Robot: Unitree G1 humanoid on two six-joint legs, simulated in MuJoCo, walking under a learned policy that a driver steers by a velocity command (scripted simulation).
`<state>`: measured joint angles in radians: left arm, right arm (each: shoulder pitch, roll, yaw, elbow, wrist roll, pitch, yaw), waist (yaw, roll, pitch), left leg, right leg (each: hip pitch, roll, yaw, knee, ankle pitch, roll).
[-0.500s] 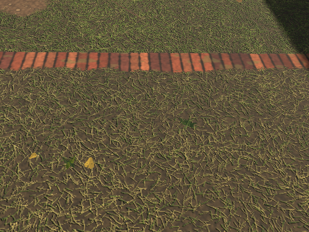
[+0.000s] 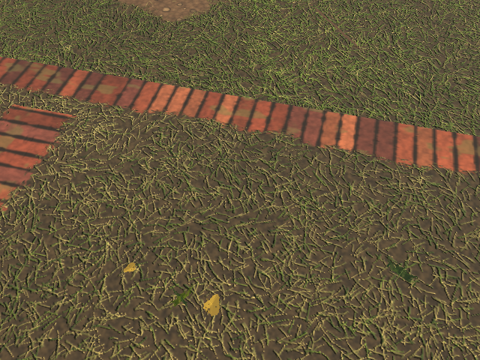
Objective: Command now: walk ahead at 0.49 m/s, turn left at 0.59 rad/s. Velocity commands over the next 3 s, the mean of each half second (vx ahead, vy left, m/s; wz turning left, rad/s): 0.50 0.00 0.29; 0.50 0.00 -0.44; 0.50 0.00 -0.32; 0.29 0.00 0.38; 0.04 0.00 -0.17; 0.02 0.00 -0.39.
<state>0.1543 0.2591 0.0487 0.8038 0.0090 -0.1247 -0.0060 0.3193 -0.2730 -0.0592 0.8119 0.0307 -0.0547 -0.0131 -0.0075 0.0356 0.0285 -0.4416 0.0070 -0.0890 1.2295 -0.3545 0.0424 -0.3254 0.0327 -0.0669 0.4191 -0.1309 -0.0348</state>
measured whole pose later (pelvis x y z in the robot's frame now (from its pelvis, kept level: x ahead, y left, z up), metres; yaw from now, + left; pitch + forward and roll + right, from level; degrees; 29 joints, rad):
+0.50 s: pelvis +0.26 +0.09 +0.00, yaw +6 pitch +2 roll -1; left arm 0.29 0.29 0.05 0.92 -0.04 -0.08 -0.02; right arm 0.19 -0.24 -0.05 0.69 0.00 -0.08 0.03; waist 0.02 -0.02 0.03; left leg -0.38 0.02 0.09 0.53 -0.20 0.04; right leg -0.41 -0.07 0.03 1.19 -0.39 -0.02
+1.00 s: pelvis +0.53 +0.05 -0.02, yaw -10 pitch +2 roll +1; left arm 0.11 0.28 0.08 0.73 -0.02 -0.05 -0.05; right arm 0.28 -0.27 -0.07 0.83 0.02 -0.09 -0.02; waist -0.01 -0.01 0.07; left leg -0.21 0.06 0.05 1.15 -0.49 -0.02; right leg -0.49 0.06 -0.06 0.67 -0.20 -0.12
